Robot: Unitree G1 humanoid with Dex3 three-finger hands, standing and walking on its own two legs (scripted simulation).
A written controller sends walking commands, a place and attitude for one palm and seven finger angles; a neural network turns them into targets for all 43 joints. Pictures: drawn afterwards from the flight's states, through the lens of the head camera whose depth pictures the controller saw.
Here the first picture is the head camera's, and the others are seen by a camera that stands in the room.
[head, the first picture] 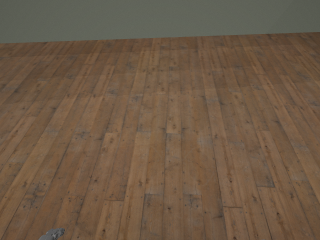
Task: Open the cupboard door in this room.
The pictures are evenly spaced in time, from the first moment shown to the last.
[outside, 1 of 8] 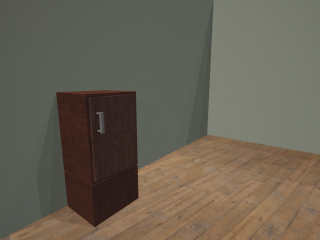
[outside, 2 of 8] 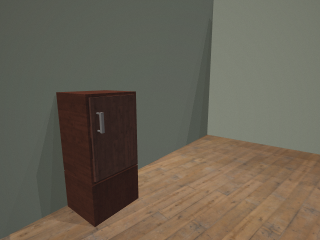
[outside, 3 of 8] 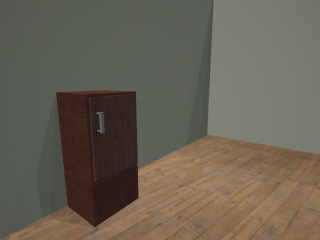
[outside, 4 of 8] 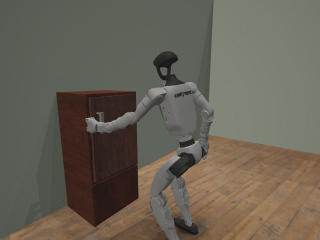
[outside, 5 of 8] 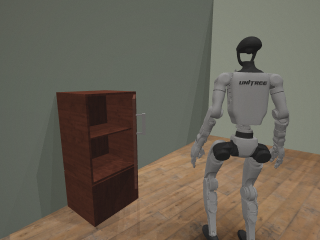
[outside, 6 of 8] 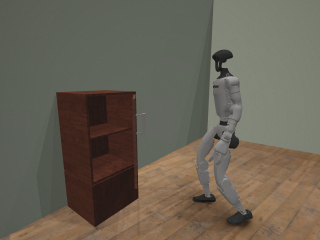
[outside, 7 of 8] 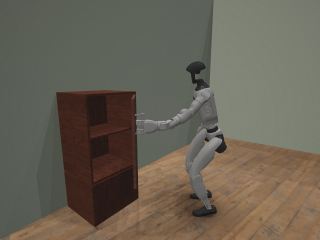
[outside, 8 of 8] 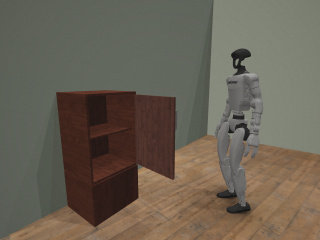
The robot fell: no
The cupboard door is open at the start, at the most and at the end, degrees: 0 86 84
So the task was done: yes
